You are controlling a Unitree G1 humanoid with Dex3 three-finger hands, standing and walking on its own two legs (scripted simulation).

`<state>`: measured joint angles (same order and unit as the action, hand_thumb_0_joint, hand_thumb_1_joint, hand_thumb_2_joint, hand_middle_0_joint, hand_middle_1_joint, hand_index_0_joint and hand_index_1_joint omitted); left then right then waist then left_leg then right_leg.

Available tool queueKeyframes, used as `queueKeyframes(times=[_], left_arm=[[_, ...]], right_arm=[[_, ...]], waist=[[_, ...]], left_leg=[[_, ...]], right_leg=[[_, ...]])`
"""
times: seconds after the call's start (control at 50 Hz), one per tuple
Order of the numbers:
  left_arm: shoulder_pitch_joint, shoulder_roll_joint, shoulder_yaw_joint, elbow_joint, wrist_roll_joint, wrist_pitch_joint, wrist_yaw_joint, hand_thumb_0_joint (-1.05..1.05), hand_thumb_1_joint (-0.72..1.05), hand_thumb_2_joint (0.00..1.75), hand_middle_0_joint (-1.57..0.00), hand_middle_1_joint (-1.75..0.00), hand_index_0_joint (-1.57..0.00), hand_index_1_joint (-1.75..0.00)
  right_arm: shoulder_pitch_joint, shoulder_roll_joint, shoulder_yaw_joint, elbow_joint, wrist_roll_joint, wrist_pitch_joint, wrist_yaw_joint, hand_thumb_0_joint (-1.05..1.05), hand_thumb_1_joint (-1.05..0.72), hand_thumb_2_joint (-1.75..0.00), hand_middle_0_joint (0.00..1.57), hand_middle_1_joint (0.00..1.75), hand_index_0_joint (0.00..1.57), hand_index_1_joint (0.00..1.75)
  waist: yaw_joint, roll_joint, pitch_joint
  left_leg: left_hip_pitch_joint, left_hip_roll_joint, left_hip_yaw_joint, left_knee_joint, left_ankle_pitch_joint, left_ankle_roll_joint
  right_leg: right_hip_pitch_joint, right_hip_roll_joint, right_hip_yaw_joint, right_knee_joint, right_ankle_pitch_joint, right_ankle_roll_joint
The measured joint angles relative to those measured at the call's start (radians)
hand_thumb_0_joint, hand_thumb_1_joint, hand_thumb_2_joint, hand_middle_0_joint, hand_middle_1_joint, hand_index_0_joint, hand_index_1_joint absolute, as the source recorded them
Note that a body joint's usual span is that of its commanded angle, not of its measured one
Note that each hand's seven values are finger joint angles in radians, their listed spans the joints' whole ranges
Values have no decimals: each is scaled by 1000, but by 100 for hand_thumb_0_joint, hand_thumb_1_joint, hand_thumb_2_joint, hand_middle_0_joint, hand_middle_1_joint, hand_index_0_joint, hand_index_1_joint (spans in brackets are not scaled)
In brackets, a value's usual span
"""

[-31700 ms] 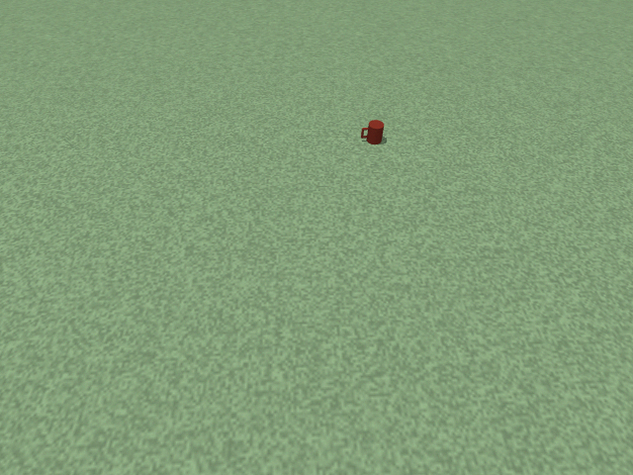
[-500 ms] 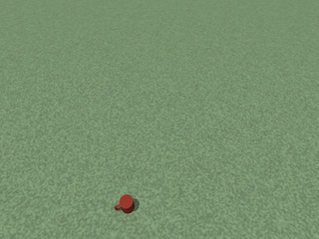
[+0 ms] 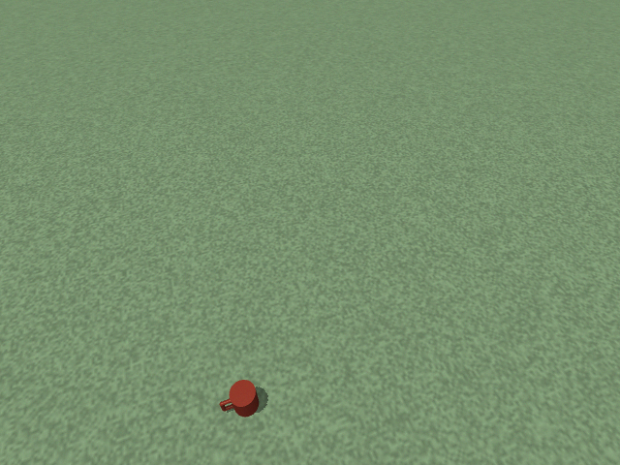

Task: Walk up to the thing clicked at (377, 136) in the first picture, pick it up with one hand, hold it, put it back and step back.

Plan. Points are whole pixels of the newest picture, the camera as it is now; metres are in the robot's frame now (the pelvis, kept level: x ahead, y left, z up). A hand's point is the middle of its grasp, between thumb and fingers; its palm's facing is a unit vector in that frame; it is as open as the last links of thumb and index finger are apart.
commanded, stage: stand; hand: left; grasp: from above
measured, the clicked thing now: (239, 400) +0.43 +0.23 -0.73
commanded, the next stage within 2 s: step back in 1.40 s
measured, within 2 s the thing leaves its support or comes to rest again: neither
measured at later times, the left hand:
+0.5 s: hand out of the picture +0.06 +0.21 -0.17, palm faces -0.01 -0.96 -0.28, open 7.4 cm
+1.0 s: hand out of the picture +0.06 +0.20 -0.17, palm faces -0.02 -0.97 -0.26, open 7.4 cm
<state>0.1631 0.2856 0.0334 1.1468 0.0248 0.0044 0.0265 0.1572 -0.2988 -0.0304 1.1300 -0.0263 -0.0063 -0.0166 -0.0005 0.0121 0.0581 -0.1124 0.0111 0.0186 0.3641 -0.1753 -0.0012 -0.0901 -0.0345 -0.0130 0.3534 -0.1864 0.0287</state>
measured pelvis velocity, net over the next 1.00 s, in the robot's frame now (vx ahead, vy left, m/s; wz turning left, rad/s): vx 0.02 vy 0.00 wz -0.03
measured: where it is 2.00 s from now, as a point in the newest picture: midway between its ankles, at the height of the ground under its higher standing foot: outside the picture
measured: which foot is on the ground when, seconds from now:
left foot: down 0.00-1.00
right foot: down 0.00-1.00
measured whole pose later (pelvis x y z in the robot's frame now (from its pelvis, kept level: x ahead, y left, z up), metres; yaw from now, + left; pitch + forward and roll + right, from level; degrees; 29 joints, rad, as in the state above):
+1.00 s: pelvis +0.02 +0.00 +0.00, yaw -2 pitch -3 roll +0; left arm 0.18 0.23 0.02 1.16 0.02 0.01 0.02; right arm 0.17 -0.24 -0.02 1.16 -0.02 0.00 -0.02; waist -0.01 0.00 0.05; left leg -0.11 0.02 0.04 0.36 -0.20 -0.01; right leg -0.10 -0.02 0.01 0.36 -0.21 0.02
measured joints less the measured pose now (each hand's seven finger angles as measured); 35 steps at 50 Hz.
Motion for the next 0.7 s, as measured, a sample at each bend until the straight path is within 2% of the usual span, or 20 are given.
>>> queueKeyframes(times=[0.24,0.7], left_arm=[[-12,-5,-8,8,-5,3,-6,1,91,90,-20,-30,-21,-30],[0,-55,-19,19,-9,9,-4,1,91,90,-20,-30,-21,-30]], right_arm=[[-6,4,13,16,6,-1,0,0,-90,-89,20,30,21,30],[6,55,25,37,9,0,-5,0,-90,-89,20,30,21,30]], waist=[[-3,-5,-1],[-5,-6,-14]], left_leg=[[2,5,7,-12,1,-4],[6,7,20,-14,-20,-6]], right_leg=[[-4,5,7,-6,1,-4],[-11,6,20,4,-21,-5]])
